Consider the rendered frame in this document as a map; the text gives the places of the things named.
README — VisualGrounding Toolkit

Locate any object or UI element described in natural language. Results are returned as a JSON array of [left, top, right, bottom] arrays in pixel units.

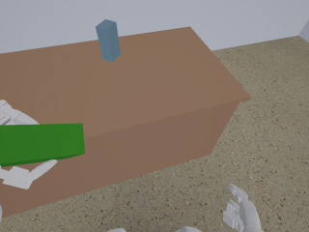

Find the table
[[0, 26, 251, 218]]

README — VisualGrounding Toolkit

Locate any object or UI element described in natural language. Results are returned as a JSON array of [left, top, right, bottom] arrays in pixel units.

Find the right robot hand
[[223, 183, 262, 232]]

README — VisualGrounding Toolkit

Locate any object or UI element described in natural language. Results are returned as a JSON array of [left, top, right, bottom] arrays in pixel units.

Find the left robot hand
[[0, 100, 58, 189]]

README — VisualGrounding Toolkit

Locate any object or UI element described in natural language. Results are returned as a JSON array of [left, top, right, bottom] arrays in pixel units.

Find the sponge
[[0, 123, 85, 167]]

